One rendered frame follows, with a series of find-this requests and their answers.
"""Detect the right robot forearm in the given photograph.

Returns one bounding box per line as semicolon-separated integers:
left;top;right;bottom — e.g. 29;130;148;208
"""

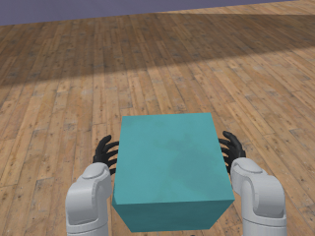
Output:
230;157;287;236

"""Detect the robot right hand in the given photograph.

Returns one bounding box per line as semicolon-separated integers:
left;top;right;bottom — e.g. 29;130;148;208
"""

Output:
218;131;246;175

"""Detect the carton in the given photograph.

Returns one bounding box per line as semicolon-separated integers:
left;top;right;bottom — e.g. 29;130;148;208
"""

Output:
111;112;235;233

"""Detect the robot left hand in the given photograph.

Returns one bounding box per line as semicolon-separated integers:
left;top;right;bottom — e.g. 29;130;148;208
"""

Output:
93;135;119;175

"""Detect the left robot forearm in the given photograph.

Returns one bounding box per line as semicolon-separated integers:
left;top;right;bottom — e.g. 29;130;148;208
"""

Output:
65;162;113;236

